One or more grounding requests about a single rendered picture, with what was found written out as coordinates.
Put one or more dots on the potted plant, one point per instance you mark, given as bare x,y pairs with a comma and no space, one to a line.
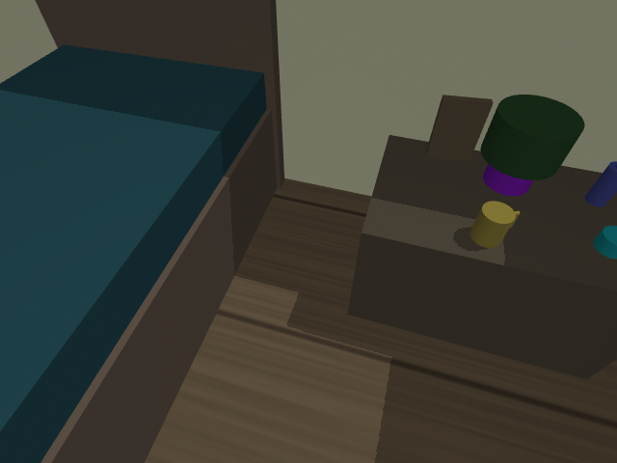
528,139

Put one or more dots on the bed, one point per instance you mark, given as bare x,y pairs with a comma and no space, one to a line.
136,163

